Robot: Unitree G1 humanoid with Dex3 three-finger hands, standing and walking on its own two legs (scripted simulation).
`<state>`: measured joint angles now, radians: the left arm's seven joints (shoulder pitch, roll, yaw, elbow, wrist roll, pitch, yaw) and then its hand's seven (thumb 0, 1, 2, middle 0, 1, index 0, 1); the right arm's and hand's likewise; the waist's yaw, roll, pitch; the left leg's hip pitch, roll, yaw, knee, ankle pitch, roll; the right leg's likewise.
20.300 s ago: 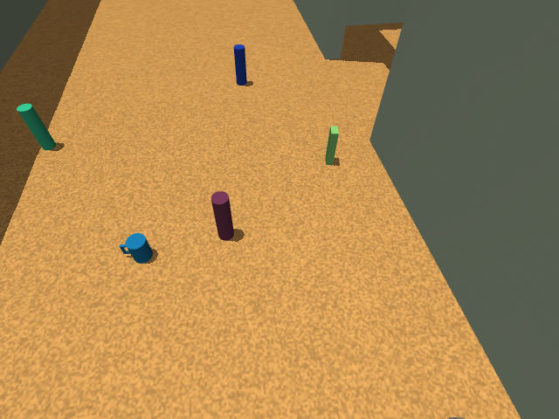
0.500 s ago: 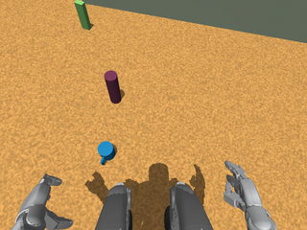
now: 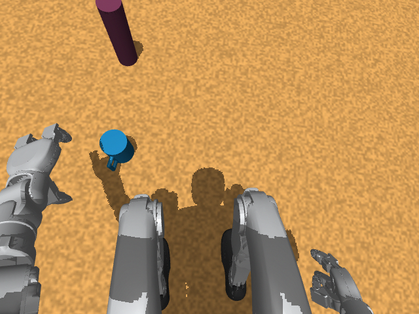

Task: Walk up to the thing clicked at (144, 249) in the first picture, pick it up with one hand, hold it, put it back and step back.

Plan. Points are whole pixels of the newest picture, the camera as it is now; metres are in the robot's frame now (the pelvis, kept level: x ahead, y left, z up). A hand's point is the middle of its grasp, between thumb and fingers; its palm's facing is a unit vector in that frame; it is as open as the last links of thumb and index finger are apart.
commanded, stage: rise first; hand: left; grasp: from above
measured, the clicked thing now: (116, 152) +0.48 +0.25 -0.39
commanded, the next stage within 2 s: approach in 1.30 s
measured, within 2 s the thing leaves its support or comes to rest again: neither
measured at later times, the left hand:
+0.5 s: hand (74, 157) +0.42 +0.30 -0.22, palm faces -0.46 -0.08 -0.89, open 14.0 cm
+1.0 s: hand (84, 150) +0.45 +0.30 -0.26, palm faces -0.45 -0.05 -0.89, open 14.2 cm
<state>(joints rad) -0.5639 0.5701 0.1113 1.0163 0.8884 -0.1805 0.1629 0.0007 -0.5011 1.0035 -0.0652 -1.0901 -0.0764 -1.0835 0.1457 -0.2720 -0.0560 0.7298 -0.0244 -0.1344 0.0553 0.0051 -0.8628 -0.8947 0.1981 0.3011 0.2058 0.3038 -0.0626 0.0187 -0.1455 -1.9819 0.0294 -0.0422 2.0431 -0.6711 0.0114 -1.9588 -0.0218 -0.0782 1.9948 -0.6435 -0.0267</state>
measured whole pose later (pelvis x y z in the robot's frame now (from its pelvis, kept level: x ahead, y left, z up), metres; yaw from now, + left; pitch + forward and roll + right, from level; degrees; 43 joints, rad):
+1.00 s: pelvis +0.00 +0.01 -0.09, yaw -3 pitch +36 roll -7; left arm -0.89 0.72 0.12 1.37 1.26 -0.25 0.40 0.00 -0.56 1.03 -0.09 -1.01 -0.09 -1.02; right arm 0.15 -0.27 0.01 0.76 -0.13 -0.06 0.13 0.00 -0.92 -0.91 0.20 0.30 0.21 0.30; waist -0.19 -0.01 -0.07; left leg -2.26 0.03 -0.07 2.33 -0.71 0.04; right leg -2.21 -0.02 -0.10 2.24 -0.67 -0.01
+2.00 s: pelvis +0.00 +0.01 -0.10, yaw -5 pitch +35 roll -7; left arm -1.06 0.74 0.10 1.49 1.20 -0.07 0.35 0.00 -0.56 1.00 -0.08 -1.06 -0.09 -1.05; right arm 0.22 -0.29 0.09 0.70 -0.11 -0.05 0.15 0.00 -0.91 -0.90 0.20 0.30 0.21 0.30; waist -0.31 0.03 -0.01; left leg -2.29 0.04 -0.09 2.37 -0.70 0.04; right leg -2.25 -0.01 -0.11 2.27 -0.64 -0.01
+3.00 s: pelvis +0.00 +0.01 -0.14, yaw -8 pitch +31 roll -11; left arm -1.04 0.92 0.18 1.65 1.32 -0.25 0.53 0.01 -0.56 1.04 -0.08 -0.98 -0.07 -1.00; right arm 0.21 -0.31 0.18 0.72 -0.22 -0.15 0.22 0.00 -0.90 -0.90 0.20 0.30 0.21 0.30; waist -0.36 -0.07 0.09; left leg -2.36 0.04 -0.16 2.53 -0.72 0.03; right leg -2.29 0.00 -0.18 2.37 -0.64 0.00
